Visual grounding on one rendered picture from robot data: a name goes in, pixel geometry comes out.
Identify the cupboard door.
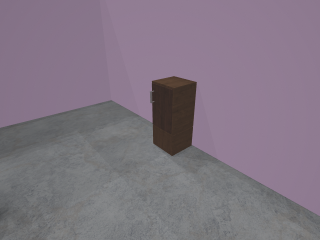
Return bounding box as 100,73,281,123
152,83,173,134

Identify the handle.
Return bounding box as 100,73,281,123
150,90,155,103

